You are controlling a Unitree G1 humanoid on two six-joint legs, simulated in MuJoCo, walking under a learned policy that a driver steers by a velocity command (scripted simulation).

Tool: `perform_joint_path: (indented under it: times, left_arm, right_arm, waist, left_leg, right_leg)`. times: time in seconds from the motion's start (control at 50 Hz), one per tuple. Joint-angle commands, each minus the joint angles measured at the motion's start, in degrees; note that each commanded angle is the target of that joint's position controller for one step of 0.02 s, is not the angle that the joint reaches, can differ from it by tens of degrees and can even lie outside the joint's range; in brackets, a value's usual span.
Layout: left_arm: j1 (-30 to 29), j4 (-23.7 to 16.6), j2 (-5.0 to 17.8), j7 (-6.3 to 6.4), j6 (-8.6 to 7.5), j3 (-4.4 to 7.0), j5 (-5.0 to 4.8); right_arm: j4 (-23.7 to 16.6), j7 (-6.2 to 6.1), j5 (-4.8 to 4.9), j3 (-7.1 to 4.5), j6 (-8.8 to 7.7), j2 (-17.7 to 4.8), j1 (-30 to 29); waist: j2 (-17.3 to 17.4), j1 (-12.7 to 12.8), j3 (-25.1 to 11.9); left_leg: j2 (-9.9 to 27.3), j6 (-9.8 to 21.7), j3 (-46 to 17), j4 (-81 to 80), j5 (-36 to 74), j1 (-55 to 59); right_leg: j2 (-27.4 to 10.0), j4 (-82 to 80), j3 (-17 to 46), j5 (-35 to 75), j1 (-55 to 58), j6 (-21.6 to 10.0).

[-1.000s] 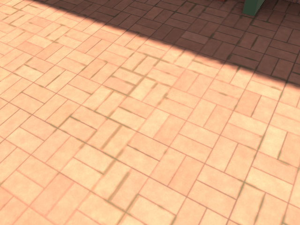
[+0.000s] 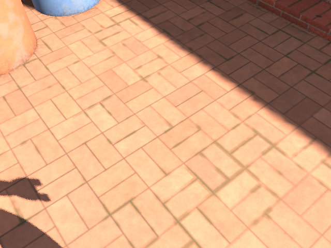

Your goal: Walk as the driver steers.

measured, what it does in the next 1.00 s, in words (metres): walks ahead: left foot, then right foot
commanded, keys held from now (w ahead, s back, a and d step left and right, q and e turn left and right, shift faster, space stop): w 0.20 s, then w+e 0.40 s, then no key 0.40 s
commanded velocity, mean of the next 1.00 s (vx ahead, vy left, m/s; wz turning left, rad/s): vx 0.40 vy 0.00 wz -0.20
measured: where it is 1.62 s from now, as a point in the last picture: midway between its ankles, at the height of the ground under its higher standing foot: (185, 240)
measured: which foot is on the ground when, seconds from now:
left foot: up 0.00-0.24, down 0.26-0.78, up 0.80-1.00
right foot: down 0.00-0.28, up 0.30-0.76, down 0.78-1.00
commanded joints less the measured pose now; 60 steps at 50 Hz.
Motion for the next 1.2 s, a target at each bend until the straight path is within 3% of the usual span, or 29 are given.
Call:
perform_joint_path:
  times: [0.02,0.1,0.18,0.22,0.26,0.28,0.3,0.32,0.34,0.36,0.38,0.42,0.56,0.68,0.72,0.76,0.78,0.8,0.82,0.84,0.86,0.88,0.9,0.96,1.04,1.12,1.16,1.18,1.2]
  left_arm:
    - [-2.97,-3.96,9.22,0.68,-0.72,1.98,-0.59]
    - [1.20,-2.34,10.30,0.77,-0.11,2.06,-1.37]
    - [4.02,-0.92,11.12,0.78,0.93,2.22,-1.59]
    - [3.63,-0.59,11.98,1.02,1.53,2.50,-1.73]
    - [2.05,-1.06,10.88,1.20,1.72,1.94,-1.71]
    - [1.03,-3.14,7.22,1.21,1.33,0.51,-0.07]
    - [8.08,-3.58,2.91,0.97,0.12,-0.79,-0.99]
    - [4.74,-2.61,8.96,0.95,-0.25,0.78,-2.17]
    - [-0.09,-4.27,10.48,0.92,-0.25,1.37,-2.59]
    - [-2.49,-4.68,9.62,1.13,0.11,1.32,-2.13]
    - [-3.24,-4.91,9.10,1.27,0.68,1.59,-1.49]
    - [-0.87,-4.47,7.12,1.23,2.22,1.66,-1.90]
    - [-7.55,-7.09,4.81,0.50,3.22,1.42,-1.31]
    - [-17.83,-12.03,2.83,-1.51,2.61,0.28,-0.28]
    - [-16.19,-12.70,4.65,-1.92,2.50,0.96,-0.11]
    - [-5.49,-9.89,8.23,-1.75,2.24,2.86,0.32]
    - [-0.68,-8.76,12.75,-0.75,2.37,4.22,0.51]
    - [2.05,-8.66,17.25,0.40,2.63,4.44,1.93]
    - [2.60,-8.88,13.18,0.08,2.42,2.55,1.56]
    - [0.95,-9.51,10.84,-0.17,2.88,2.20,1.19]
    - [-3.44,-9.37,9.45,-0.17,2.94,1.84,0.20]
    - [-6.93,-9.37,7.26,-0.07,2.93,1.06,-0.25]
    - [-9.60,-9.28,6.04,0.07,2.93,0.63,0.07]
    - [-13.49,-8.81,7.00,0.13,2.63,1.04,1.78]
    - [-13.66,-7.10,6.79,1.25,3.27,0.97,1.46]
    - [-14.46,-5.47,4.92,1.49,4.28,0.08,0.71]
    - [-11.36,-3.78,3.34,1.46,4.31,-0.46,0.96]
    - [-7.97,-3.40,3.55,1.45,4.26,-0.08,0.82]
    - [-9.99,-3.11,4.12,1.76,4.43,-0.08,1.15]
  right_arm:
    - [-4.23,0.11,-0.19,0.09,-0.68,-1.30,-2.83]
    - [-5.83,0.96,0.54,0.55,-0.96,-0.98,-9.94]
    - [-8.16,2.20,1.00,0.48,-1.49,-1.91,-14.90]
    - [-8.22,2.54,0.85,-0.02,-1.93,-3.23,-12.91]
    - [-4.65,1.87,-0.05,-2.19,-2.28,-7.42,0.77]
    - [-3.15,1.06,-1.06,-3.52,-2.20,-12.51,12.61]
    - [-2.25,1.31,-0.93,-3.68,-1.73,-14.49,13.78]
    - [-2.50,1.15,-0.45,-2.56,-1.46,-9.24,13.99]
    - [-2.52,0.89,-0.17,-1.76,-1.48,-7.28,10.59]
    - [-2.67,0.98,-0.42,-1.16,-1.58,-5.94,6.55]
    - [-2.57,1.25,-0.70,-0.77,-1.82,-4.40,3.55]
    - [-1.88,1.42,-0.98,-0.67,-2.66,-3.13,0.93]
    - [1.66,0.07,-1.19,-1.80,-2.94,-5.96,2.57]
    - [4.65,-0.66,0.20,-2.26,-0.95,-8.52,6.97]
    - [5.16,-0.89,1.08,-2.66,-0.25,-10.28,6.43]
    - [5.28,-1.24,1.76,-2.70,0.30,-10.79,4.47]
    - [5.12,-1.25,0.70,-2.09,-0.04,-9.12,6.63]
    - [3.43,-0.45,-2.15,0.15,-0.87,-2.88,10.86]
    - [6.04,0.76,0.07,1.36,-1.43,-2.68,16.90]
    - [6.14,1.05,2.08,-0.17,-1.18,-7.54,11.46]
    - [4.47,0.65,2.19,0.03,-0.71,-7.01,6.10]
    - [4.54,-0.28,1.02,-0.01,0.09,-6.46,3.25]
    - [4.68,-0.98,0.27,-0.38,1.30,-6.75,3.30]
    - [6.15,-1.98,-0.07,0.05,3.58,-3.88,7.30]
    - [6.87,-2.24,-0.32,0.29,4.39,-3.74,4.62]
    - [7.53,-1.78,-1.17,0.32,4.59,-3.30,2.87]
    - [7.14,-1.73,-2.16,0.19,4.18,-5.77,2.61]
    - [7.49,-1.93,-1.29,-0.68,4.15,-9.32,0.41]
    - [7.77,-1.61,-1.06,-0.22,3.78,-6.16,-0.41]
  waist:
    - [-6.03,-1.36,-0.87]
    - [-6.40,1.55,0.69]
    - [-7.17,2.81,2.49]
    - [-8.05,0.80,1.65]
    - [-6.62,-6.33,-6.56]
    - [0.72,-10.79,-16.27]
    - [15.65,-7.28,-22.63]
    - [8.74,-9.71,-18.98]
    - [6.14,-9.09,-11.44]
    - [2.51,-7.06,-7.37]
    - [2.44,-5.21,-3.99]
    - [4.16,-2.31,-1.95]
    - [0.87,-2.52,1.53]
    - [0.56,-5.90,4.43]
    - [2.97,-4.16,2.07]
    - [2.86,2.00,-3.90]
    - [-1.22,3.33,-8.22]
    - [-15.59,0.67,-16.48]
    - [-14.55,0.40,-30.10]
    - [-8.50,2.55,-26.28]
    - [-6.97,1.44,-17.88]
    - [-3.54,0.03,-11.98]
    - [-3.93,-2.14,-9.21]
    - [-7.07,-5.71,-8.18]
    - [-8.72,-4.49,-8.79]
    - [-8.23,-5.01,-3.92]
    - [-4.13,-3.68,-0.49]
    - [3.47,0.19,1.02]
    - [4.84,-1.21,1.68]
  left_leg:
    - [1.55,-0.88,0.07,-9.50,8.78,-2.05]
    - [-0.57,-1.02,1.77,-21.10,16.13,1.70]
    - [-2.04,0.58,2.44,-26.68,11.40,1.67]
    - [-3.32,2.16,3.00,-29.59,7.66,6.96]
    - [-3.73,5.16,3.01,-31.56,9.93,28.81]
    - [9.13,9.33,-10.29,-29.31,13.77,47.48]
    - [20.20,16.87,-33.44,-35.09,3.75,61.70]
    - [18.37,15.06,-33.87,-37.97,-3.81,58.33]
    - [16.62,12.76,-25.30,-39.32,-2.83,51.01]
    - [14.24,11.58,-19.55,-41.40,0.48,42.88]
    - [12.32,11.11,-15.21,-43.85,2.71,36.60]
    - [10.46,10.45,-9.08,-47.86,5.86,29.78]
    - [8.96,8.82,5.98,-50.29,17.92,30.45]
    - [9.81,7.35,11.39,-44.88,32.88,34.99]
    - [10.56,6.25,11.16,-39.46,42.81,38.26]
    - [7.80,3.38,12.52,-26.06,47.87,38.53]
    - [4.35,0.33,13.94,-14.59,36.58,30.70]
    - [-3.13,-3.65,13.02,7.86,-14.36,9.42]
    - [-5.29,-4.42,-0.98,20.49,-30.27,4.10]
    - [-2.75,-4.02,-3.85,20.67,-26.72,3.87]
    - [-0.80,-3.68,-1.66,16.88,-22.98,0.09]
    - [0.89,-3.82,-0.91,12.31,-19.50,0.86]
    - [1.90,-3.98,-1.09,8.72,-16.76,5.82]
    - [0.94,-4.58,0.60,-1.38,-12.75,16.78]
    - [0.35,-4.01,0.98,-12.89,-4.48,21.38]
    - [-1.50,-2.10,3.05,-26.09,1.53,27.61]
    - [2.70,0.37,-1.94,-33.39,4.84,28.19]
    - [3.52,2.02,-2.76,-33.76,-3.07,23.09]
    - [2.38,1.84,-2.94,-36.85,-12.66,16.17]
  right_leg:
    - [-14.37,-9.50,10.58,15.46,2.44,-9.27]
    - [-13.61,-8.76,7.50,12.79,3.82,-7.80]
    - [-16.71,-5.46,9.47,12.73,9.71,-7.28]
    - [-17.40,-1.69,10.26,18.35,10.83,-6.21]
    - [-12.79,13.26,7.00,28.92,5.18,-3.52]
    - [-8.32,32.42,3.80,11.73,-7.76,-0.87]
    - [-1.14,48.98,4.24,-23.00,-27.91,1.75]
    - [-3.83,55.28,9.15,-22.27,-33.67,1.84]
    - [-6.08,55.90,8.00,-16.78,-35.95,1.72]
    - [-8.37,53.89,6.84,-12.11,-33.52,1.98]
    - [-9.72,51.48,6.82,-9.09,-31.60,2.20]
    - [-11.12,49.45,7.29,-5.87,-26.80,2.59]
    - [-10.52,35.09,7.09,10.37,-30.49,3.83]
    - [-7.17,18.59,0.15,10.85,-24.91,1.84]
    - [-4.80,16.01,-1.19,6.01,-20.74,0.17]
    - [-0.95,8.20,-2.83,10.83,-6.57,-2.33]
    - [-4.42,8.61,1.83,32.21,6.53,-4.12]
    - [-20.16,16.54,20.08,65.22,29.03,-13.71]
    - [-30.12,12.46,33.56,63.50,36.20,-22.71]
    - [-25.49,10.18,26.28,56.79,29.51,-19.75]
    - [-22.23,8.34,20.37,47.45,22.34,-16.30]
    - [-19.86,5.65,17.41,40.61,13.48,-13.95]
    - [-18.54,3.11,14.89,36.57,4.89,-12.77]
    - [-16.27,-1.06,9.89,31.97,-6.96,-12.07]
    - [-15.08,-3.43,8.61,13.73,-7.98,-10.30]
    - [-12.30,-3.84,9.21,-14.12,-12.08,-5.74]
    - [-8.49,0.26,7.70,-18.86,-13.04,-0.77]
    - [-4.50,1.59,3.66,-15.78,-11.25,1.14]
    - [-3.58,4.43,1.68,-10.28,-4.64,2.25]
